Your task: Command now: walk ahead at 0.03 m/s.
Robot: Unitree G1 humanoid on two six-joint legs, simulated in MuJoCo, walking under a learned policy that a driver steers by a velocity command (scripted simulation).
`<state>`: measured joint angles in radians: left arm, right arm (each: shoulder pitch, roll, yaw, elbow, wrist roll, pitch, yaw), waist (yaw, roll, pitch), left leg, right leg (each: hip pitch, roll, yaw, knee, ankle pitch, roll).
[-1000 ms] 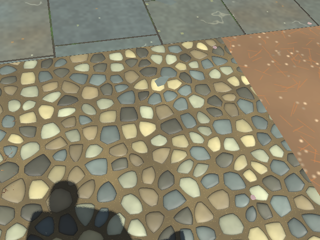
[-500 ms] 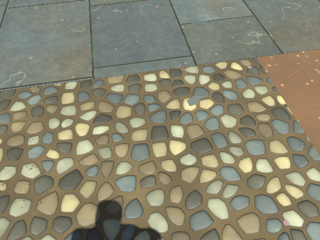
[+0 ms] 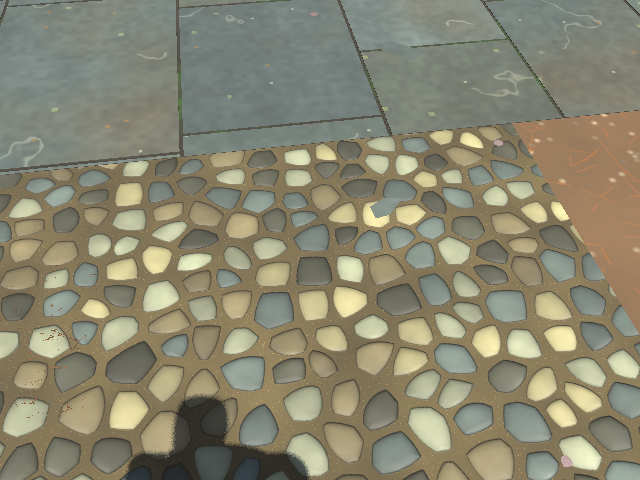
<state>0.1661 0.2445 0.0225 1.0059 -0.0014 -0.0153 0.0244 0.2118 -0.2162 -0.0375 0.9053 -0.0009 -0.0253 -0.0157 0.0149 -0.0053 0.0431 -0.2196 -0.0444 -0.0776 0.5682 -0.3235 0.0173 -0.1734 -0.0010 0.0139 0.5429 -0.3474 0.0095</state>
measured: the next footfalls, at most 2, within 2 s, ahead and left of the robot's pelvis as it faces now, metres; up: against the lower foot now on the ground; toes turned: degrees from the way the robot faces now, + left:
right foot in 1.64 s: +0.32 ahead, -0.10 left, +0.00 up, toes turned -11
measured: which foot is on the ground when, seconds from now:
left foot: down 0.00-1.00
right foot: down 0.00-1.00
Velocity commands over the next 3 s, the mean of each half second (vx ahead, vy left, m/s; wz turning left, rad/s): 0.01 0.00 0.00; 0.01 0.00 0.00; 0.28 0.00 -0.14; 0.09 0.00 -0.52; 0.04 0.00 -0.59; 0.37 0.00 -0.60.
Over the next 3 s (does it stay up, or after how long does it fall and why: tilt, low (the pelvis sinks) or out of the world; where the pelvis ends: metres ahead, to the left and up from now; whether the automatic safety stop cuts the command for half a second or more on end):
stays up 0.36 -0.14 0.00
